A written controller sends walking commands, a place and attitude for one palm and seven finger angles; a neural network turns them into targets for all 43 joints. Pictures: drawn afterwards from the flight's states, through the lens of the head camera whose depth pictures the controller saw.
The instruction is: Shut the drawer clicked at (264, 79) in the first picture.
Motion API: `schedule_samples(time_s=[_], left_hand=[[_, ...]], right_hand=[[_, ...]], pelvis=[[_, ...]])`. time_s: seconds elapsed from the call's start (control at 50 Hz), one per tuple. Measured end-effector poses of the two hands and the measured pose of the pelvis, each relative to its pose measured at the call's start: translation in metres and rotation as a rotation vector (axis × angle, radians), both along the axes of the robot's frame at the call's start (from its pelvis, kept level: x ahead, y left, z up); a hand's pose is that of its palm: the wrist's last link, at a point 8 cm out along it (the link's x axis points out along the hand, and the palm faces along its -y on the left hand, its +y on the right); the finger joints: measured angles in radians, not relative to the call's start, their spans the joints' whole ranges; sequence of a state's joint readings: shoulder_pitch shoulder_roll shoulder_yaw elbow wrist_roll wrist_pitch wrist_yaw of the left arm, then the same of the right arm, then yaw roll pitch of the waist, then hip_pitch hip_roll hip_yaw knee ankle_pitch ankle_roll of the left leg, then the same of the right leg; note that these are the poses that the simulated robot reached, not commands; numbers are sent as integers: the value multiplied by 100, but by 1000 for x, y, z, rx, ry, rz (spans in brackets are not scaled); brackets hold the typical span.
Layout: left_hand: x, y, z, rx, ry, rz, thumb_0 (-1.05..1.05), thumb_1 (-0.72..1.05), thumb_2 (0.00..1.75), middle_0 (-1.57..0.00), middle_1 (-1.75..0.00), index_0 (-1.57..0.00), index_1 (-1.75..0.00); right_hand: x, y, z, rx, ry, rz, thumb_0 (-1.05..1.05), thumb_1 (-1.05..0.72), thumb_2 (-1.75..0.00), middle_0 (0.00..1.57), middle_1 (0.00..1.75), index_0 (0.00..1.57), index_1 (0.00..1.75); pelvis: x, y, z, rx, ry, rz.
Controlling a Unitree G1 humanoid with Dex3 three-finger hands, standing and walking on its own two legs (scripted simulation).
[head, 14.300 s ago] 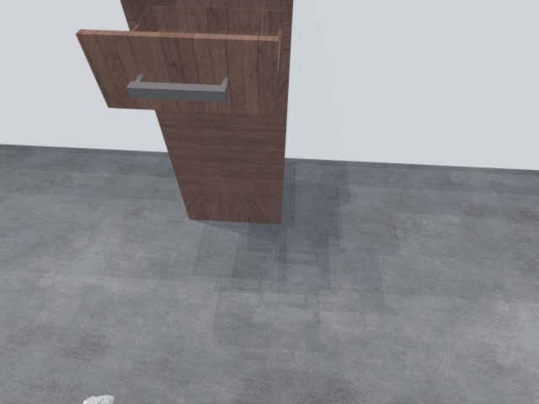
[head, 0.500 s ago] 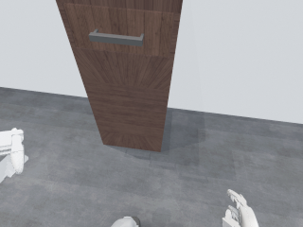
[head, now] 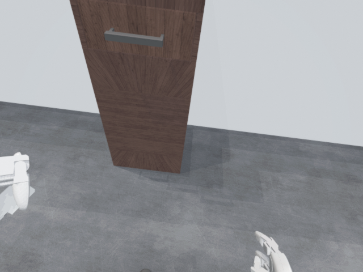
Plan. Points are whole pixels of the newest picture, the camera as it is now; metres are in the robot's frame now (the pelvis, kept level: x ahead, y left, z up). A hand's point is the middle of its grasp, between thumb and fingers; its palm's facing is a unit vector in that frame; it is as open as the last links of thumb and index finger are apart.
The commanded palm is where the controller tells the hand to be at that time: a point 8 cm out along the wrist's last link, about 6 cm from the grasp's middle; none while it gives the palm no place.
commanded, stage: stop stepping back and stand still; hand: left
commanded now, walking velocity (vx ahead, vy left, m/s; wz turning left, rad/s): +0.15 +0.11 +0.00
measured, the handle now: (135, 36) +0.81 +0.20 +0.12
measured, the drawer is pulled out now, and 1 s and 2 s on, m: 0.00 0.00 0.00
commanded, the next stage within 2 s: let the arm hang, fingers relaxed in 0.48 s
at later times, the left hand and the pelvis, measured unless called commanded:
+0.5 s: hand (30, 207) +0.17 +0.23 +0.17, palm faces +0.31 -0.84 -0.45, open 3.3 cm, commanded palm +0.12 +0.28 +0.18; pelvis -0.02 +0.00 +0.00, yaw -2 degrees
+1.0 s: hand out of the picture -0.08 +0.21 -0.18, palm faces +0.05 -0.98 -0.21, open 3.8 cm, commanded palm none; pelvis -0.04 +0.02 +0.00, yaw +1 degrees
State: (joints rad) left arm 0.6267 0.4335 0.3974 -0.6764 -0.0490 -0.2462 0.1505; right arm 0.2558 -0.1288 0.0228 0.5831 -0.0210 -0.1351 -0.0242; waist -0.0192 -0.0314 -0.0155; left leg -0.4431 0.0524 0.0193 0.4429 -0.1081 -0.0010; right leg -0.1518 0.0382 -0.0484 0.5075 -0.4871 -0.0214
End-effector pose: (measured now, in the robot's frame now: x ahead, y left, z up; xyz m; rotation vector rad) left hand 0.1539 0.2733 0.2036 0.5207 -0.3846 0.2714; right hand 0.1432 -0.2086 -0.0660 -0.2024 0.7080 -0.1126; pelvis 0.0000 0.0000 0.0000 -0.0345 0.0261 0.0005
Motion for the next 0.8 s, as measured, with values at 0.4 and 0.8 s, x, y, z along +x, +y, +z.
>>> schedule_samples(time_s=[0.4,0.8], left_hand=[[-8,2,-16,-19,78,19,2,88,90,-141,-160,-141,-160],[-75,-8,-310,-415,1274,191,1,90,90,-123,-143,-123,-143]], right_hand=[[-42,-37,-4,-53,19,-125,1,-91,-89,20,30,20,30],[-70,-25,-55,-22,285,-50,1,-91,-89,20,30,20,30]], pelvis=[[-18,4,1,29,-31,-32],[-36,17,-13,22,-53,4]])
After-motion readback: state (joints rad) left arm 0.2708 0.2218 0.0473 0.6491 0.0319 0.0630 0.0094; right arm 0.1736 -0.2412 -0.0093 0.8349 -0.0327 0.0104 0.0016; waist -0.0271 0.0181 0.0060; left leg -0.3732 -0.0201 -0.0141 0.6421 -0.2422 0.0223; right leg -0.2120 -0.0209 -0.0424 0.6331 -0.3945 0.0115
